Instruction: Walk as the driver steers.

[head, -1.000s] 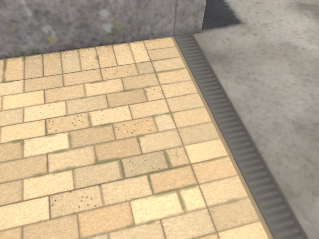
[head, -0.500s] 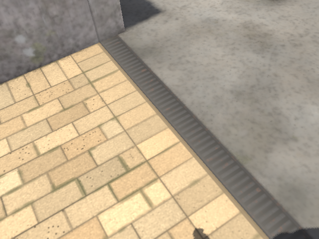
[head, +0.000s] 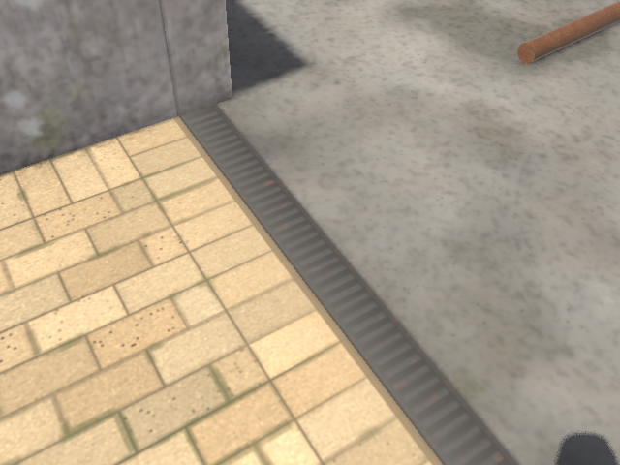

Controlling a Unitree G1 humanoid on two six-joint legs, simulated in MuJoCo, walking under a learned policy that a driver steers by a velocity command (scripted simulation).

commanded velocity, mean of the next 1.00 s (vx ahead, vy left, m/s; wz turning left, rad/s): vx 0.49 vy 0.00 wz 0.14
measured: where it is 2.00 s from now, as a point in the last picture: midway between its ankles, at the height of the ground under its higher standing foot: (298, 359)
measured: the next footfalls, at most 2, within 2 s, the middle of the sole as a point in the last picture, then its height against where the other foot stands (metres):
right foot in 0.42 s outside the picture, level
left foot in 0.98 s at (256, 380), level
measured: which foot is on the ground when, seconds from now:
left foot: down 0.00-0.44, up 0.46-0.96, down 0.98-1.00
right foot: up 0.00-0.40, down 0.42-1.00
